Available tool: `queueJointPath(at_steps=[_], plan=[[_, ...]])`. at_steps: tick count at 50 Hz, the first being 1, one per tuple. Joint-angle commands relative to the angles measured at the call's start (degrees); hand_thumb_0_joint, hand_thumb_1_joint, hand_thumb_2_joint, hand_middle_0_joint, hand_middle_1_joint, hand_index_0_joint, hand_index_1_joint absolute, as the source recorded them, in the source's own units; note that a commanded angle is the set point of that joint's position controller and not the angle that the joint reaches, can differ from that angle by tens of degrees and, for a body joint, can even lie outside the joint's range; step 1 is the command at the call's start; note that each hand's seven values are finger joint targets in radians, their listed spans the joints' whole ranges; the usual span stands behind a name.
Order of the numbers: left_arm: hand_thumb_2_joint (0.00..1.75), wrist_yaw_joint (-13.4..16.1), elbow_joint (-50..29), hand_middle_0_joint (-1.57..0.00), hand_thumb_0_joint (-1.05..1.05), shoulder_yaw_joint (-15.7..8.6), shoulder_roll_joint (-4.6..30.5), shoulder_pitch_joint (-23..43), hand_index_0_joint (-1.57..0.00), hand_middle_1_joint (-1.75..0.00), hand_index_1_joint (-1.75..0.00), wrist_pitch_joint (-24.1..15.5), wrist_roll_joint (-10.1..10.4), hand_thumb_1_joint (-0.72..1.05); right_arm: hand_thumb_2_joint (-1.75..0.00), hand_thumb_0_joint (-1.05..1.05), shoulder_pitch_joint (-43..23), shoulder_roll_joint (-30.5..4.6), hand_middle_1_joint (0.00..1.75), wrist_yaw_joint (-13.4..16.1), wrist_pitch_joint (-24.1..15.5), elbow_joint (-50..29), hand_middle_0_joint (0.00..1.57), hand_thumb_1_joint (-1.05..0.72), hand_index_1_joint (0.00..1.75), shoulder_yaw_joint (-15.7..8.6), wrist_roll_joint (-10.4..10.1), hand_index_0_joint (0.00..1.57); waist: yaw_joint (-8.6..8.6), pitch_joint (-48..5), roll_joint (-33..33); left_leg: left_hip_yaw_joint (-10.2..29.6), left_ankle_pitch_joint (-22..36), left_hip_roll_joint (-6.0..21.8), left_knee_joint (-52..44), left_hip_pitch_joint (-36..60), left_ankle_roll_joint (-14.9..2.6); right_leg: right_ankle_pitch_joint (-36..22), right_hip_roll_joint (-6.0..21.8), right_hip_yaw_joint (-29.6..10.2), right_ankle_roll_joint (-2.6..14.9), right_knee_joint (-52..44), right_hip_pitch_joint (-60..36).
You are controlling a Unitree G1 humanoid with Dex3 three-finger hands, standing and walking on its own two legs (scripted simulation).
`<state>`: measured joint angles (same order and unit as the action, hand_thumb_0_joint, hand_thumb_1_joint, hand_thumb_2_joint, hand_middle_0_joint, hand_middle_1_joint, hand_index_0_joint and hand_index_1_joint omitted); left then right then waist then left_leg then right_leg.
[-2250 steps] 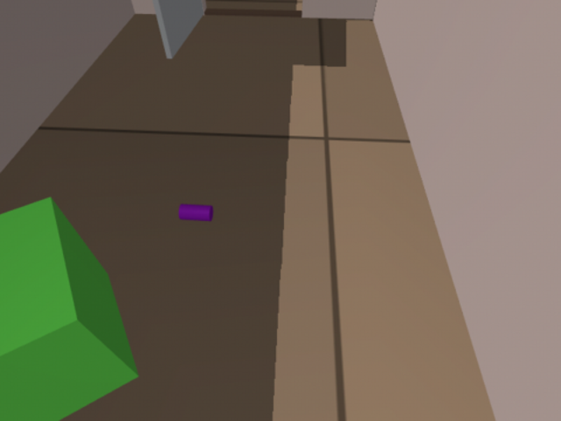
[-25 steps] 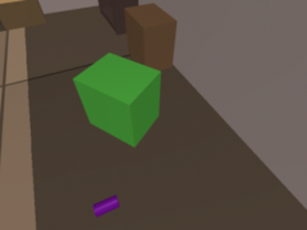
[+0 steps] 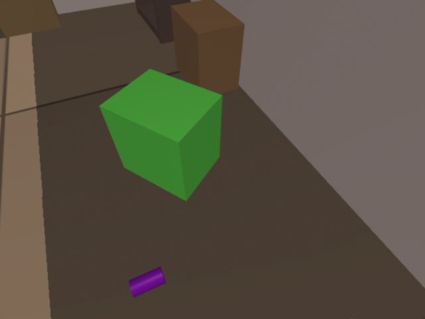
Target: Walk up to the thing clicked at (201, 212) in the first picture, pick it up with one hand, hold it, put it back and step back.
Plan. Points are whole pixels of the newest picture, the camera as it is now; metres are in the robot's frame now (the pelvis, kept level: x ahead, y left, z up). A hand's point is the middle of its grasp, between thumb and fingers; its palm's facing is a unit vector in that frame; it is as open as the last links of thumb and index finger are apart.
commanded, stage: stand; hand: left
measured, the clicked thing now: (147, 281) +0.37 +0.28 -0.75
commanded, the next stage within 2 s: rise first in 1.78 s
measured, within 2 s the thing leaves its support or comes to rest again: neither
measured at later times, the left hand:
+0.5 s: hand out of the picture +0.06 +0.25 -0.16, palm faces -0.04 -0.94 -0.34, open 7.4 cm
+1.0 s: hand out of the picture +0.07 +0.26 -0.16, palm faces -0.03 -0.94 -0.34, open 7.4 cm
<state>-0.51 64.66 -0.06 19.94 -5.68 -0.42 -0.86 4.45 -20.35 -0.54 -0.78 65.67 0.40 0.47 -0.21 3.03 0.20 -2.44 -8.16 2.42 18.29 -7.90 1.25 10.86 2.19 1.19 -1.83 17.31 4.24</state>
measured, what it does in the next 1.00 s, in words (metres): stands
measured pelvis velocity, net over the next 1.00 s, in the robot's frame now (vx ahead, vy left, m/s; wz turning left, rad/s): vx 0.00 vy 0.01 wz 0.01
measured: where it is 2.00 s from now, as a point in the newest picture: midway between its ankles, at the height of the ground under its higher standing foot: outside the picture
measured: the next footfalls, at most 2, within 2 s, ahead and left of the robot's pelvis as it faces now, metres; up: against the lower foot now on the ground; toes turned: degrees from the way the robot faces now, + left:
none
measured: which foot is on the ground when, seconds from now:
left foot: down 0.00-1.00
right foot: down 0.00-1.00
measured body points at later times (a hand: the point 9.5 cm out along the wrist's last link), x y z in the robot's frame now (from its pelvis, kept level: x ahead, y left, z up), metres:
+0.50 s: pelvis +0.00 +0.00 +0.00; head +0.01 +0.00 +0.45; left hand +0.07 +0.30 -0.13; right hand +0.07 -0.30 -0.13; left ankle +0.02 +0.13 -0.75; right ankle -0.01 -0.14 -0.75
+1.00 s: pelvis +0.00 +0.01 +0.00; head +0.01 +0.01 +0.45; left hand +0.07 +0.31 -0.13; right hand +0.08 -0.30 -0.13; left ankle +0.02 +0.13 -0.75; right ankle -0.01 -0.14 -0.75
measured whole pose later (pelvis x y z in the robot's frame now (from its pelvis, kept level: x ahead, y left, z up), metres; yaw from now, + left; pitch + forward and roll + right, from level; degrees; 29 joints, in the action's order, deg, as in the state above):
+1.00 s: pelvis +0.00 +0.01 +0.00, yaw +0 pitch -2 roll +0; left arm -0.6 63.9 0.1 20.1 -7.6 -0.3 -1.0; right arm 5.7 -20.2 -0.6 -0.8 65.2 0.2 0.5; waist -0.1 2.9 0.1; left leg -2.3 -8.6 1.8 19.0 -8.2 0.7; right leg 11.1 2.8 1.3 -2.3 17.5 4.2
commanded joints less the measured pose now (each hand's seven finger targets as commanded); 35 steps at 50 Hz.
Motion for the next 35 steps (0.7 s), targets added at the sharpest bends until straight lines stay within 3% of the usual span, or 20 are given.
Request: queueJointPath(at_steps=[1, 6, 11, 35], plan=[[0.90, 0.87, -3.00, -0.20, 0.00, -2.25, 12.64, 1.11, -0.20, -0.30, -0.30, -1.33, 0.12, 0.90, -0.90, 0.00, -2.56, -11.88, 0.30, 0.63, -1.05, -3.59, 0.20, -0.90, 0.30, -2.53, 0.02, 0.20, 0.27, -4.65, -0.71, 5.49, 6.10, 5.98, -2.46, 3.34, -1.89, -5.67, 5.91, -4.08, 2.19, -3.17, 2.33], [0.90, 0.96, -3.31, -0.20, 0.00, -2.20, 12.74, 1.39, -0.20, -0.30, -0.30, -1.32, 0.20, 0.90, -0.90, 0.00, -1.98, -11.94, 0.30, 0.60, -0.90, -3.63, 0.20, -0.90, 0.30, -2.60, 0.05, 0.20, 0.19, -5.19, -0.68, 5.40, 7.33, 6.11, -1.87, 3.29, -2.19, -6.83, 6.16, -4.04, 2.23, -2.89, 1.52], [0.90, 0.86, -3.23, -0.20, 0.00, -2.16, 12.59, 1.24, -0.20, -0.30, -0.30, -1.26, 0.29, 0.90, -0.90, 0.00, -1.31, -11.80, 0.30, 0.56, -0.87, -3.41, 0.20, -0.90, 0.30, -2.48, 0.12, 0.20, 0.09, -3.35, -0.31, 5.60, 3.64, 5.72, -2.84, 1.67, -1.92, -3.36, 5.94, -4.14, 2.25, -3.38, 2.62], [0.90, 0.85, -3.74, -0.20, 0.00, -2.15, 12.61, 0.30, -0.20, -0.30, -0.30, -1.14, 0.00, 0.90, -0.90, 0.00, -0.79, -11.96, 0.30, 0.61, -0.84, -3.74, 0.20, -0.90, 0.30, -2.65, 0.19, 0.20, 0.10, -3.96, 0.10, 5.72, 4.32, 5.61, -2.36, 1.62, -2.24, -4.50, 6.15, -4.08, 2.36, -3.24, 2.15]])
